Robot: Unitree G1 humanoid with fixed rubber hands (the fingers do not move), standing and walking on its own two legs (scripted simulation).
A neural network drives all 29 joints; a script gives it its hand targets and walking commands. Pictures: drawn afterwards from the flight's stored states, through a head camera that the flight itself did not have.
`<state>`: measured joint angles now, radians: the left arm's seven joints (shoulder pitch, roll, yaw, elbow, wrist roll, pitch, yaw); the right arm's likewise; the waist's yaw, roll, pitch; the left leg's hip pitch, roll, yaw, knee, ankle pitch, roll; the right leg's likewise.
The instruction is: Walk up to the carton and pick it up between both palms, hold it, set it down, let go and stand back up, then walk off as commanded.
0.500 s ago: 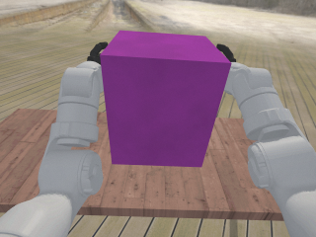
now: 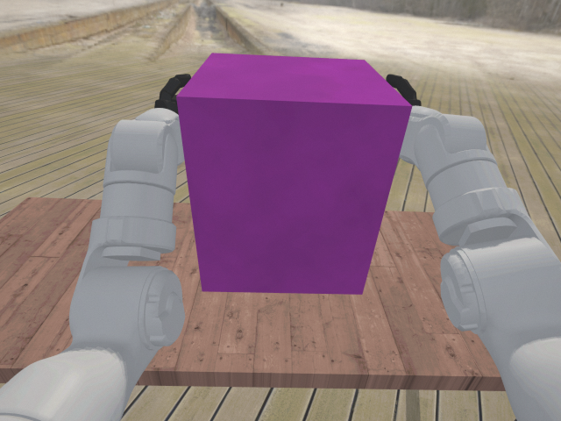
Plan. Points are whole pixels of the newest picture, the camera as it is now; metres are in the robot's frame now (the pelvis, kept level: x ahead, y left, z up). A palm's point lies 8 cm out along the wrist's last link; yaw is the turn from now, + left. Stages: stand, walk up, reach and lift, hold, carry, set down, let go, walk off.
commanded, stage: hold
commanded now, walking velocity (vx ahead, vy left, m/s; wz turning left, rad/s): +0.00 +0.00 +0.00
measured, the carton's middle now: (285, 171) +0.36 +0.00 +0.28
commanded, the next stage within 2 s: set down in 0.54 s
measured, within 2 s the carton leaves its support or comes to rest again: neither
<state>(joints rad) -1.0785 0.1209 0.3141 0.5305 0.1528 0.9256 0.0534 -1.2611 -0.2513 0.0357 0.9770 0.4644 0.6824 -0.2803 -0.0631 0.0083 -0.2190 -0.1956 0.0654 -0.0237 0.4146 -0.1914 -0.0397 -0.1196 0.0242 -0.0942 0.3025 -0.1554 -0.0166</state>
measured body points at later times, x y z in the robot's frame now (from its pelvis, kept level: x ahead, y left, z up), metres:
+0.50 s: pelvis -0.01 +0.00 +0.00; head -0.10 +0.01 +0.44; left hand +0.38 +0.15 +0.33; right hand +0.38 -0.15 +0.34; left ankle +0.02 +0.14 -0.75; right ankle +0.01 -0.11 -0.75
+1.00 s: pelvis +0.01 +0.01 +0.00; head -0.09 +0.03 +0.44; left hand +0.39 +0.18 +0.31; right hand +0.41 -0.13 +0.33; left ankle +0.02 +0.14 -0.75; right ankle +0.01 -0.11 -0.75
